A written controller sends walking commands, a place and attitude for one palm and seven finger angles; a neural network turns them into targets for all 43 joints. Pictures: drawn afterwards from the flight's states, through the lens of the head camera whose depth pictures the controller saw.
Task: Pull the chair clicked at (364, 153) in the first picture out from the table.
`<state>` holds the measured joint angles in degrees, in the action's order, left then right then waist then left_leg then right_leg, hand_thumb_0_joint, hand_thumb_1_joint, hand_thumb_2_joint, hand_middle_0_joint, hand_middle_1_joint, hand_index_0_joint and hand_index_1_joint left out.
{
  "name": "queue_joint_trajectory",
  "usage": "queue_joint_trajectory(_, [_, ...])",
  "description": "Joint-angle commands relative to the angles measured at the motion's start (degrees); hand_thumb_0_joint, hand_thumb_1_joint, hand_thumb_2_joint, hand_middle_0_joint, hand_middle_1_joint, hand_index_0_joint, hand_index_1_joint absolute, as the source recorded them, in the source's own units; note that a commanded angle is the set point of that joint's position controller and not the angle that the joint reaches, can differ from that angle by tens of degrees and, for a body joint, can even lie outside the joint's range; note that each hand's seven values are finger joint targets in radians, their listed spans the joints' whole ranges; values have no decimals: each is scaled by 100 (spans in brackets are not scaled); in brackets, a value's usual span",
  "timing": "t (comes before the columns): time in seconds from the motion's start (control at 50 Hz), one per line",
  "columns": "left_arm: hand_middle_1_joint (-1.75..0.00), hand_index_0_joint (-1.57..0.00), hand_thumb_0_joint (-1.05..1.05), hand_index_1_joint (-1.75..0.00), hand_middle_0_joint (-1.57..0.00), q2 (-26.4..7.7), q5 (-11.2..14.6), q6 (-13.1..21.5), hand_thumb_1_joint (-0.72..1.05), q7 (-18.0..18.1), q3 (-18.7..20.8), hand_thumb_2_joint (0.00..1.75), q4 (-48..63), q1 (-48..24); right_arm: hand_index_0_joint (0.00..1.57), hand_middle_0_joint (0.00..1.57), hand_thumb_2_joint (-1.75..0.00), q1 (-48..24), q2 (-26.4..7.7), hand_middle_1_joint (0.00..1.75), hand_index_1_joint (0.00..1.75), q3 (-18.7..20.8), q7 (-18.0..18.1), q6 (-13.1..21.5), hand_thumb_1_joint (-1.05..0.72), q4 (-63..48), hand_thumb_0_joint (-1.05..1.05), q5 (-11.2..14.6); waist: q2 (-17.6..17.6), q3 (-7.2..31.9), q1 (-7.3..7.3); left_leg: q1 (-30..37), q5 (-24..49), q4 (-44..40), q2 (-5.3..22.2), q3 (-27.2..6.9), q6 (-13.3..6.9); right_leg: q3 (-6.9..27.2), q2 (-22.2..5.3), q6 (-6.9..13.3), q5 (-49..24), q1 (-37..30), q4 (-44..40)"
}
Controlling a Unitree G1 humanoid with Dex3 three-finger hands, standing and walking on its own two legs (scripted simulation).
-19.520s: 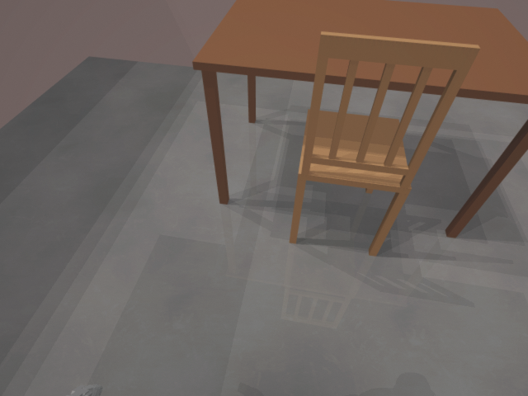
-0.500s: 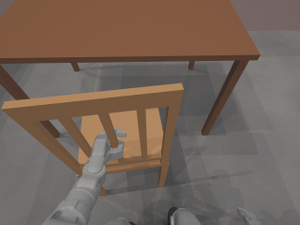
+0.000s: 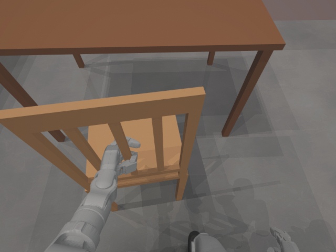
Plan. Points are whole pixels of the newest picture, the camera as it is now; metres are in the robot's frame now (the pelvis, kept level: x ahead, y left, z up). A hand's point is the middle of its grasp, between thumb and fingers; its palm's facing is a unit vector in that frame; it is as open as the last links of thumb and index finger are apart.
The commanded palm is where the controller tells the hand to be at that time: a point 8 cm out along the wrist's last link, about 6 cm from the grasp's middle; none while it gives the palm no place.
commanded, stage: step backward, pulling the chair out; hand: left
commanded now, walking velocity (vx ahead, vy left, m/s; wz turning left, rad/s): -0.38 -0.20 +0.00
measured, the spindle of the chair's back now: (126, 153) +0.37 +0.11 -0.06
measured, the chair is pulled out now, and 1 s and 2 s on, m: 0.26 0.48 0.59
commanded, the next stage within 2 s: stop walking, hand still on the chair in 1.02 s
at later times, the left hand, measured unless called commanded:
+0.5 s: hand (127, 200) +0.24 +0.10 -0.06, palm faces -0.10 -0.98 -0.15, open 5.2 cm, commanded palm +0.23 +0.15 -0.05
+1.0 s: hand out of the picture +0.12 +0.09 -0.06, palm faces -0.09 -0.99 -0.14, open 5.2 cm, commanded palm +0.10 +0.14 -0.05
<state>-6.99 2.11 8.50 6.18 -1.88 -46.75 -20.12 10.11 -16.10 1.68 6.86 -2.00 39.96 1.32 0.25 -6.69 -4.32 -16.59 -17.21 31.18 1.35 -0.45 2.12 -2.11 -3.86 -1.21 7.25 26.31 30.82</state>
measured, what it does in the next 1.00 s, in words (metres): walks backwards: right foot, then right foot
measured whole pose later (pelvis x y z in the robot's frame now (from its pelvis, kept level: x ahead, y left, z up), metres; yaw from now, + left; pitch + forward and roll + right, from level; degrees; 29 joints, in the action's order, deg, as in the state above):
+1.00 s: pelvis -0.21 +0.00 +0.00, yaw +0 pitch +2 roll +1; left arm -7.0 1.9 6.4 5.7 -4.5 -44.3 -17.5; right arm 10.4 -15.7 1.1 6.9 -2.3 39.7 0.5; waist 1.2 -6.6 -3.0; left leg -15.5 -16.2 30.5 0.6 -0.5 1.1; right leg -3.4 -4.2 -1.0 10.0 23.4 32.5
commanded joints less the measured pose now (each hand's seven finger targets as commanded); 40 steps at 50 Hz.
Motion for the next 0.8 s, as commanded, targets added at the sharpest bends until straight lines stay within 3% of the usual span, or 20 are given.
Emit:
queue_joint_trajectory(0.0, [-145,-50,0,-145,-50,-399,-165,418,90,-86,-224,90,1822,-1171,20,20,-90,-152,-423,30,30,75,-32,81,-90,-933,0,-174,-1817,2271,235,399,3669,-988,1572,-733,-552,72,-18,89,238,-1293,1289])
queue_joint_trajectory(0.04, [-145,-50,0,-145,-50,-343,-184,470,90,-63,-136,90,1686,-1005,20,20,-90,15,-400,30,30,138,-138,136,-90,-822,0,-204,-1748,2058,300,752,4418,-630,1806,-773,-749,96,75,194,1094,-905,1116])
queue_joint_trajectory(0.06, [-145,-50,0,-145,-50,-457,-173,500,90,-51,-49,90,1649,-1030,20,20,-90,171,-421,30,30,176,-156,172,-90,-753,0,-170,-1184,2173,248,1147,4901,-291,1789,-771,-717,103,102,201,558,-960,705])
queue_joint_trajectory(0.1, [-145,-50,0,-145,-50,-390,-246,573,90,-59,-117,90,1404,-1150,20,20,-90,235,-452,30,30,185,-190,223,-90,-679,0,-143,-824,2162,162,1140,4741,64,1536,-528,-435,198,-39,263,-845,-1389,-18])
queue_joint_trajectory(0.14, [-145,-50,0,-145,-50,-643,-324,670,90,-44,-32,90,1232,-1394,20,20,-90,277,-438,30,30,166,-153,222,-90,-588,0,-155,-823,2205,98,648,3521,70,1210,-248,-160,407,-332,342,-2380,-1786,-226])
queue_joint_trajectory(0.18, [-145,-50,0,-145,-50,-1003,-238,680,90,6,258,90,914,-1221,20,20,-90,407,-479,30,30,232,-49,191,-90,-485,0,-90,106,2707,69,314,2025,563,697,77,61,903,-890,592,-3990,-2382,-185])
queue_joint_trajectory(0.2, [-145,-50,0,-145,-50,-1008,-207,678,90,-12,283,90,817,-1118,20,20,-90,272,-404,30,30,203,-17,196,-90,-527,0,-73,579,2783,121,27,313,987,374,91,90,1169,-1214,749,-4340,-2466,-390])
queue_joint_trajectory(0.22, [-145,-50,0,-145,-50,-1057,-221,636,90,-28,341,90,673,-1048,20,20,-90,134,-378,30,30,160,-3,206,-90,-539,0,-54,777,2726,216,-326,-844,1373,169,-60,54,1294,-1504,864,-4095,-2377,-604])
queue_joint_trajectory(0.26, [-145,-50,0,-145,-50,-997,-183,472,90,-30,323,90,482,-801,20,20,-90,46,-394,30,30,78,10,218,-90,-485,0,-65,801,2392,297,-502,-1211,1553,116,-383,15,1253,-1662,1004,-3092,-2018,-747])
queue_joint_trajectory(0.34, [-145,-50,0,-145,-50,-674,-139,377,90,-63,112,90,863,-677,20,20,-90,105,-390,30,30,-36,59,227,-90,-546,0,-65,876,2474,184,78,140,-343,321,-122,-60,544,-1005,494,-2229,-2018,-356])
queue_joint_trajectory(0.38, [-145,-50,0,-145,-50,-457,-65,384,90,-76,-124,90,1248,-665,20,20,-90,-5,-615,30,30,75,61,163,-90,-757,0,-103,-622,2238,239,207,2070,-1141,1293,-923,-539,110,-75,49,-613,-1515,365])
queue_joint_trajectory(0.42, [-145,-50,0,-145,-50,-398,-169,458,90,-98,-177,90,1728,-1093,20,20,-90,-337,-390,30,30,9,-51,116,-90,-891,0,-248,-1925,1814,305,-503,2147,-1453,1900,-1375,-916,113,124,99,1562,-1235,1683])
queue_joint_trajectory(0.46, [-145,-50,0,-145,-50,-441,-141,464,90,-52,-82,90,1656,-1086,20,20,-90,-84,-353,30,30,80,-113,169,-90,-703,0,-212,-1395,1812,289,294,3774,-812,1988,-1342,-1058,175,160,142,1750,-817,1468])
queue_joint_trajectory(0.5, [-145,-50,0,-145,-50,-315,-220,523,90,-58,-160,90,1476,-1175,20,20,-90,200,-433,30,30,156,-205,272,-90,-555,0,-191,-1100,2023,172,1521,5078,-281,1844,-1196,-905,136,206,143,1297,-624,448])
queue_joint_trajectory(0.56, [-145,-50,0,-145,-50,-541,-333,626,90,-99,-88,90,1204,-1339,20,20,-90,324,-503,30,30,176,-235,348,-90,-370,0,-212,-1438,2125,113,1814,5144,-65,1667,-1007,-716,152,207,176,497,-904,-397])
queue_joint_trajectory(0.62, [-145,-50,0,-145,-50,-764,-358,715,90,-101,49,90,1084,-1342,20,20,-90,253,-474,30,30,152,-217,281,-90,-414,0,-173,-1174,2340,108,1164,4261,80,1294,-516,-436,270,-73,224,-1511,-1664,-609])
queue_joint_trajectory(0.64, [-145,-50,0,-145,-50,-1077,-291,726,90,-54,321,90,978,-1191,20,20,-90,335,-475,30,30,228,-158,262,-90,-421,0,-99,-328,2719,81,930,3660,261,990,-167,-221,400,-287,276,-2625,-2232,-577])
queue_joint_trajectory(0.68, [-145,-50,0,-145,-50,-1327,-151,693,90,-56,524,90,846,-814,20,20,-90,13,-402,30,30,196,-62,264,-90,-594,0,2,743,2679,219,-198,-106,1237,238,38,22,1156,-1324,747,-3992,-2520,-608])
queue_joint_trajectory(0.72, [-145,-50,0,-145,-50,-1235,-178,557,90,-61,530,90,838,-629,20,20,-90,-381,-317,30,30,58,-37,290,-90,-667,0,-49,815,2253,422,-799,-1205,2282,-27,-491,10,1333,-1830,1054,-2979,-2003,-827])
queue_joint_trajectory(0.78, [-145,-50,0,-145,-50,-1050,-150,370,90,-7,515,90,912,-385,20,20,-90,-350,-294,30,30,-82,-29,287,-90,-562,0,-57,683,2271,339,-678,-1011,1811,-3,-533,56,812,-1622,974,-3208,-2200,-548])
